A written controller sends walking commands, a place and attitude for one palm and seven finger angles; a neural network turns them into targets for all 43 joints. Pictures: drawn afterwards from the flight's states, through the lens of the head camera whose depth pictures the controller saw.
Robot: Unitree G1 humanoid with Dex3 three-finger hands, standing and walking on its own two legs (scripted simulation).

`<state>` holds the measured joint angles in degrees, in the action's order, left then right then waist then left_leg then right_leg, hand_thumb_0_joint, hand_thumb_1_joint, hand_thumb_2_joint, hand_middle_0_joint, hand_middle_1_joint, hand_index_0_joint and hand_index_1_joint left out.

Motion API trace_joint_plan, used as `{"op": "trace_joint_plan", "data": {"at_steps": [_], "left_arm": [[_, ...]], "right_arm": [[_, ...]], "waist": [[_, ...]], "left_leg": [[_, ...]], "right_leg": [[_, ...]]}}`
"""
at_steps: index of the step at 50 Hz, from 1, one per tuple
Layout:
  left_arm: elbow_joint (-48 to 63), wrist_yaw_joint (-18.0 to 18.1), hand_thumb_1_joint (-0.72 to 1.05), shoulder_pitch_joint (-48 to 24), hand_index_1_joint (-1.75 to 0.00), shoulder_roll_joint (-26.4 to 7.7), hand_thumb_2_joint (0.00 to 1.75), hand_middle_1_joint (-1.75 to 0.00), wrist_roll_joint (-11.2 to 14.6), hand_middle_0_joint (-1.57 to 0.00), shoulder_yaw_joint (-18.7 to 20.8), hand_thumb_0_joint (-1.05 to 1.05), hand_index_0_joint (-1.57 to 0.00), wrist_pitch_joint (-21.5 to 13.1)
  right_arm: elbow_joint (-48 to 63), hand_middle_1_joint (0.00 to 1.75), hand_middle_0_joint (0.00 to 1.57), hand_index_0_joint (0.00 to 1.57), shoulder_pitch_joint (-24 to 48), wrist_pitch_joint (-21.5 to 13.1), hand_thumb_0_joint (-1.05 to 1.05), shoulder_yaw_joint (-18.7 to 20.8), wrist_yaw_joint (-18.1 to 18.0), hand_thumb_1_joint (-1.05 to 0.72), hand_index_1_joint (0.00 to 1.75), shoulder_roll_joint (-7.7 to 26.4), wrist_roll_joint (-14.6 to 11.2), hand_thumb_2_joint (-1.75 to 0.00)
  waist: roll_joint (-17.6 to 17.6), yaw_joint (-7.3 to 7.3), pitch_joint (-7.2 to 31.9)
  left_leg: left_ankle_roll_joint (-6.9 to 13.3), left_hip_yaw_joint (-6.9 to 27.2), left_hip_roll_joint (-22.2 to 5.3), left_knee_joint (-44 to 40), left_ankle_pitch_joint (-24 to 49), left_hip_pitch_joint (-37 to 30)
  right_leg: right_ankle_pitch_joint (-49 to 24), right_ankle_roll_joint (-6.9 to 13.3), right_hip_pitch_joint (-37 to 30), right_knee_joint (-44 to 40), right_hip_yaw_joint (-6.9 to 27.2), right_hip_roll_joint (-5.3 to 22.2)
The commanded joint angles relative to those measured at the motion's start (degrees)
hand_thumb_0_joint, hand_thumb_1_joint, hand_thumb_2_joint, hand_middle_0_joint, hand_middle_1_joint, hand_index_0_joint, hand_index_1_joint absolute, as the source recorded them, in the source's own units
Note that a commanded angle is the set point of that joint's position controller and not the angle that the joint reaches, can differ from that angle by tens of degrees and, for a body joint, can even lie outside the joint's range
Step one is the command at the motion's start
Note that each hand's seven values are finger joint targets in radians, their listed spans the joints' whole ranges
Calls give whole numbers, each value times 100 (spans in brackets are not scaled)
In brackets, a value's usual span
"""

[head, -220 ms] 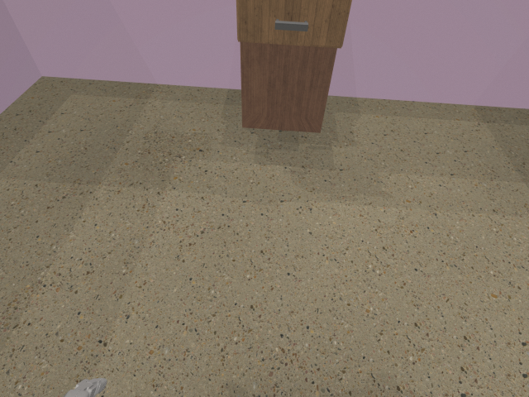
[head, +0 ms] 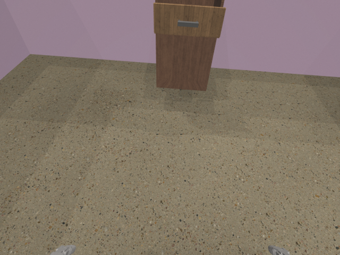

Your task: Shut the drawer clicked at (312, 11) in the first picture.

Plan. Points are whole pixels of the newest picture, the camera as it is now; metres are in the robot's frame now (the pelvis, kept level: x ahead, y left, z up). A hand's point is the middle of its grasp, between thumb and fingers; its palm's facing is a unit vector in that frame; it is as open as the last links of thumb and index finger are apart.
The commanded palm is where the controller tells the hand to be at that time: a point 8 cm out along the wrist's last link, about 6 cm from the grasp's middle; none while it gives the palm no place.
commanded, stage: stand and wait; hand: left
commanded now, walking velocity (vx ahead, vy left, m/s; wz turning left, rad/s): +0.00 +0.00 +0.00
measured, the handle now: (188, 22) +1.45 -0.03 -0.02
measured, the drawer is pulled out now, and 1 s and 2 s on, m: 0.28 0.28 0.28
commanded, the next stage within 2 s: look at it before walking up in 0.92 s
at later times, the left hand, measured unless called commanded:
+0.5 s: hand out of the picture +0.05 +0.24 -0.15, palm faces -0.02 -0.94 -0.34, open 7.4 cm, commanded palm none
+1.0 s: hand out of the picture +0.05 +0.22 -0.15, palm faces -0.04 -0.95 -0.32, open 7.4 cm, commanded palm none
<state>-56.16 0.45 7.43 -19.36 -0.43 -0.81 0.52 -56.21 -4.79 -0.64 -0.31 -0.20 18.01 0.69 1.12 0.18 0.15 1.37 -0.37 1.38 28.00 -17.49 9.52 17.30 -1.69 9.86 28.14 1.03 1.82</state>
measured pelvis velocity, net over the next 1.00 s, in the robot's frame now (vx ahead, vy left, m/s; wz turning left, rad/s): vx -0.03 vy -0.02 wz -0.01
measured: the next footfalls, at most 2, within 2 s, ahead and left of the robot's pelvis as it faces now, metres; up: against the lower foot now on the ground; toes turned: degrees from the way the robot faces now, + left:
none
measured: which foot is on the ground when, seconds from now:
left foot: down 0.00-1.00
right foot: down 0.00-1.00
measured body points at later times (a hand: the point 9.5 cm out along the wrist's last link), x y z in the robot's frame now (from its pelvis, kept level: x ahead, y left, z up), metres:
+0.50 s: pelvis -0.02 -0.01 +0.01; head -0.02 -0.01 +0.46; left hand +0.05 +0.29 -0.13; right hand +0.06 -0.31 -0.12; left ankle -0.03 +0.10 -0.74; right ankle -0.02 -0.14 -0.74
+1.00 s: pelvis -0.03 -0.02 +0.01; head -0.02 -0.02 +0.46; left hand +0.05 +0.27 -0.13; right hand +0.04 -0.32 -0.12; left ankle -0.03 +0.10 -0.74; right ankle -0.02 -0.14 -0.74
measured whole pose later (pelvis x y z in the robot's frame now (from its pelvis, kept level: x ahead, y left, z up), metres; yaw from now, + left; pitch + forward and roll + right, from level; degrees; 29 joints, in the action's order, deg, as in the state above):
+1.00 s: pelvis -0.03 -0.02 +0.01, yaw +0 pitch -2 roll +0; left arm -61.9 0.0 8.1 -19.3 -0.5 -0.6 -0.1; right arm -63.7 -7.2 -0.5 -0.2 0.0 19.2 0.2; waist 0.6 -0.3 -1.4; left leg -0.5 -0.1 -0.5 21.9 -12.0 8.3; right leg 11.9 0.0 9.0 22.5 0.7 0.0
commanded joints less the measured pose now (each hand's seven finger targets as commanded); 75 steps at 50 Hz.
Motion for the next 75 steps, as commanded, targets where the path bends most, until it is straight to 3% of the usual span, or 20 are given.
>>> {"op": "trace_joint_plan", "data": {"at_steps": [1, 12, 21, 33, 39, 75], "left_arm": [[357, 51, 90, -235, -30, -1175, 90, -30, -24, -20, 307, 0, -20, -142], [136, 36, 90, -205, -30, -1180, 90, -30, -14, -20, 303, 0, -20, -151], [-55, 22, 90, -200, -30, -1204, 90, -30, -13, -20, 289, 0, -20, -155], [-162, 24, 90, -203, -30, -1206, 90, -30, -14, -20, 277, 0, -20, -192], [-179, 18, 90, -201, -30, -1203, 90, -30, -23, -20, 276, 0, -20, -188], [-246, 23, 90, -145, -30, -1195, 90, -30, -23, -20, 270, 0, -20, -212]], "right_arm": [[323, 30, 20, 20, 285, -144, 0, 318, -83, -90, 30, 1283, 16, -90], [73, 30, 20, 20, 255, -144, 0, 285, -80, -90, 30, 1316, -8, -90], [-148, 30, 20, 20, 156, -133, 0, 250, -64, -90, 30, 1341, -21, -90], [-308, 30, 20, 20, 80, -132, 0, 238, -49, -90, 30, 1313, -23, -90], [-335, 30, 20, 20, 75, -113, 0, 239, -41, -90, 30, 1305, -22, -90], [-386, 30, 20, 20, 92, -141, 0, 237, -55, -90, 30, 1313, -38, -90]], "waist": [[-188, -20, 282], [-178, -11, 346], [-121, -10, 175], [-27, -12, 155], [-65, -15, -20], [-115, -2, 213]], "left_leg": [[142, 506, -734, -483, 2013, -116], [113, 550, -765, -654, 1795, -190], [91, 605, -770, -862, 1271, -91], [47, 588, -776, -909, 1216, -131], [31, 593, -768, -962, 954, -80], [20, 573, -847, -996, 1562, -323]], "right_leg": [[-1712, 320, -106, -316, 300, 439], [-1602, 322, -256, -527, 352, 473], [-1188, 324, -194, -736, 437, 478], [-1172, 351, -144, -883, 548, 507], [-802, 349, 35, -997, 597, 480], [-1527, 323, -234, -942, 516, 497]]}}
